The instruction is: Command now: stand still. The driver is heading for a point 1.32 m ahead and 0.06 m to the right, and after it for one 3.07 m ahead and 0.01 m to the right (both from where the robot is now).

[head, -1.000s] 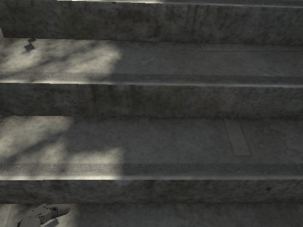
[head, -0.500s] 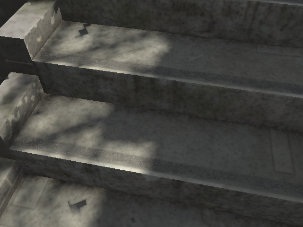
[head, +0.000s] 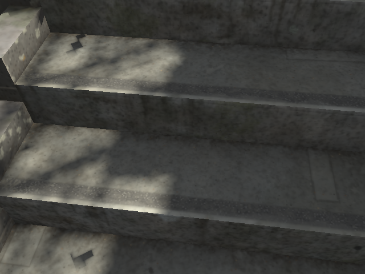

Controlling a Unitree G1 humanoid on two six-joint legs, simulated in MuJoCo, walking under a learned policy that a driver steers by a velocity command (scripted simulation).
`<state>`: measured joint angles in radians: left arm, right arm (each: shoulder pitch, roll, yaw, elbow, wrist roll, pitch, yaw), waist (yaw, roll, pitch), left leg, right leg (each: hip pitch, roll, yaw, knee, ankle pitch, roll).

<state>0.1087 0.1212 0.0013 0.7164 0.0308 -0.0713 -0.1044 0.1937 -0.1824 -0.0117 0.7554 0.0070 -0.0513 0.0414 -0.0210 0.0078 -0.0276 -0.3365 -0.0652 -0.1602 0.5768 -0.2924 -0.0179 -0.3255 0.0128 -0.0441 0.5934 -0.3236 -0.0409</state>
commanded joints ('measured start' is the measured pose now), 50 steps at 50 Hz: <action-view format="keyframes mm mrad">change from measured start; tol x64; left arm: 1 -35 72 17 -66 -1 -15 3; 30 -426 32 -68 -151 2 83 25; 37 578 293 32 211 71 64 78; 50 540 -42 -63 509 132 -8 65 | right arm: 1 -27 -89 -22 -65 -1 -15 2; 18 619 -234 -83 156 -87 -41 -8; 50 -321 65 83 12 -42 8 22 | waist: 1 6 -25 -81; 50 65 -22 1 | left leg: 1 -127 48 10 -105 119 44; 17 761 405 -434 -256 415 501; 30 -357 293 74 -720 421 335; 33 300 290 207 -167 1743 229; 35 -227 208 96 264 1444 239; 36 -551 -40 12 712 322 188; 50 -1420 117 21 1664 63 361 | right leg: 1 208 -87 79 -74 259 -35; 14 -57 -210 154 -290 -123 -223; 19 -1062 84 197 1526 -151 -122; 23 -1100 15 106 1717 -150 -151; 33 -252 99 -260 707 -363 -116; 37 193 -270 1021 -204 -576 -328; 50 303 -244 227 -292 112 -193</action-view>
